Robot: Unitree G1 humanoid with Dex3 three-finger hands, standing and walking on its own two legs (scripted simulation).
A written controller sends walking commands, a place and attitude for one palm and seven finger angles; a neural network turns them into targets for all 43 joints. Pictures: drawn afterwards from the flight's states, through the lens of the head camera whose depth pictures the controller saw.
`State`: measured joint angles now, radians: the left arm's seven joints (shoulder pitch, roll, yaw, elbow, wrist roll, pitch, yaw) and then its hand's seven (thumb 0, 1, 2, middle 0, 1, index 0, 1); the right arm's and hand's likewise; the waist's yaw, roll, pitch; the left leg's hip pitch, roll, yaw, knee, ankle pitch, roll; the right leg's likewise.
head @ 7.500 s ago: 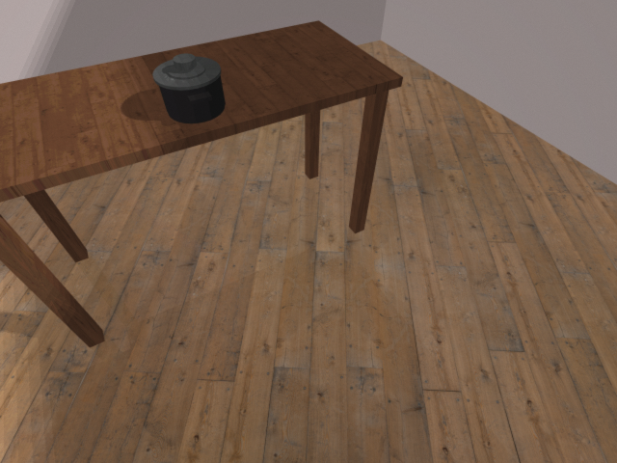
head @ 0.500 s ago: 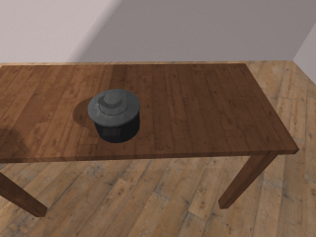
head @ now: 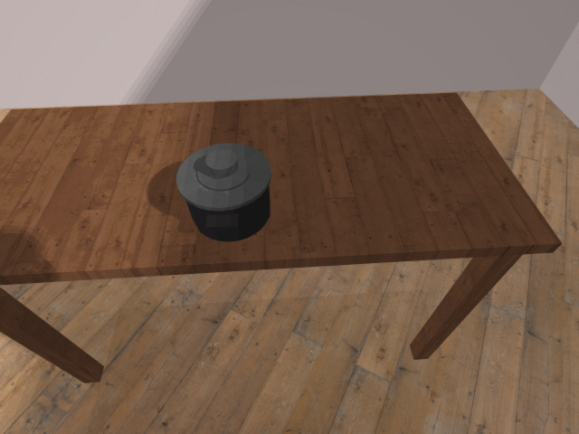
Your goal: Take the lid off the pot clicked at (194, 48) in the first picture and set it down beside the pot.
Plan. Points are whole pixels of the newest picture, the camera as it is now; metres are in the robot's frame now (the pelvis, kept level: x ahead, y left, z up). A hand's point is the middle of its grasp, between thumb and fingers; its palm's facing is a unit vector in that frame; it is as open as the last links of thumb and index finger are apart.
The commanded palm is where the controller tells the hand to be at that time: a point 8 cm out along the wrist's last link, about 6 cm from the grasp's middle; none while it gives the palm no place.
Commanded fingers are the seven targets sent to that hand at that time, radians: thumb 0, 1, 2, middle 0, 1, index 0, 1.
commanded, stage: look again from close up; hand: left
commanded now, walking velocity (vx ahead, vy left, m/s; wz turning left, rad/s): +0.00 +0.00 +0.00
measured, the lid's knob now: (222, 163) +0.52 +0.15 +0.07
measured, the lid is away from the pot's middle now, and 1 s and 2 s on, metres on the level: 0.00 0.00 0.00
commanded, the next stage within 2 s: lift the closed hand beside the body in 0.52 s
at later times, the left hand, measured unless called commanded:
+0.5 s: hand out of the picture -0.01 +0.20 -0.17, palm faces -0.01 -0.98 -0.22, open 7.4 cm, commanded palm none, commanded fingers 0.00 0.90 0.90 -0.20 -0.30 -0.20 -0.30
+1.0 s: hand out of the picture +0.11 +0.20 -0.05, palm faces +0.24 -0.93 -0.27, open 4.8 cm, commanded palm +0.08 +0.25 -0.02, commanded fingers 0.00 0.90 0.90 -1.08 -1.26 -1.08 -1.26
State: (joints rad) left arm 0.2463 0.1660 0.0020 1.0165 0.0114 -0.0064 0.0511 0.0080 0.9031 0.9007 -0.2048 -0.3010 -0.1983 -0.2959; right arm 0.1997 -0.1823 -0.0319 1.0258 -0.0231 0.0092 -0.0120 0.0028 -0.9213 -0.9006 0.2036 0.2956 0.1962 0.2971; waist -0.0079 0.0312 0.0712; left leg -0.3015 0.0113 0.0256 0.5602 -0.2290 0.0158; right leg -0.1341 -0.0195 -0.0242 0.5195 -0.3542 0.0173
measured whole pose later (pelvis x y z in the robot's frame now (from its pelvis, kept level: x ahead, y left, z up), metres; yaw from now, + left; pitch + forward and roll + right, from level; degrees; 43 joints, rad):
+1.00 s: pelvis -0.01 -0.01 +0.01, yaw +1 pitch -3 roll +0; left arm 0.55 0.19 0.07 0.17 -0.02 -0.03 0.09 0.01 0.90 0.90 -0.67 -0.81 -0.67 -0.81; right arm 0.15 -0.21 -0.02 0.57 0.03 -0.17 -0.04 0.01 -0.91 -0.90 0.20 0.30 0.20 0.30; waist 0.03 0.01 0.00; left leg -0.26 0.01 0.01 0.48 -0.17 0.00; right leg -0.11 -0.01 -0.04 0.47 -0.32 0.00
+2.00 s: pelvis +0.04 -0.02 +0.01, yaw +0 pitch -2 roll +1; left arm 0.65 0.27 0.18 -0.30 -0.03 -0.03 0.07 0.02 0.89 0.90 -1.30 -1.50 -1.29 -1.49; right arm 0.16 -0.19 0.01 0.57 0.00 -0.10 -0.09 0.01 -0.91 -0.90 0.21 0.30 0.20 0.30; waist 0.08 0.04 0.00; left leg -0.19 0.01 0.02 0.44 -0.22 -0.01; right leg -0.02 -0.01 -0.04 0.40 -0.35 -0.01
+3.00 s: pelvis -0.02 -0.01 +0.01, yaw +2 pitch -2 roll +0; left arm 0.08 0.61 -0.02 -0.20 0.78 0.11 -0.22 0.01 -0.01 1.29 -0.96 -0.42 -0.95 -0.42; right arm 0.09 -0.27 0.02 0.59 0.04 0.04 -0.02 0.01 -0.91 -0.90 0.20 0.30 0.20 0.30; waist 0.07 0.12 0.03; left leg -0.27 0.00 0.00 0.43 -0.13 0.01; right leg -0.11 -0.02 -0.05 0.43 -0.29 0.01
